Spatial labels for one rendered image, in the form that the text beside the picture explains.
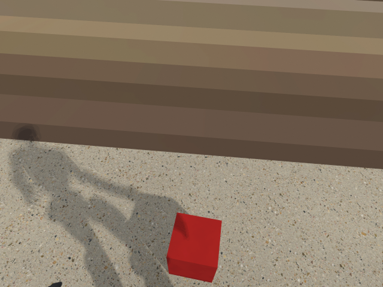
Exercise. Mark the carton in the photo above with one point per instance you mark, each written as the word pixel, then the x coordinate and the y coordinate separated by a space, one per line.
pixel 194 247

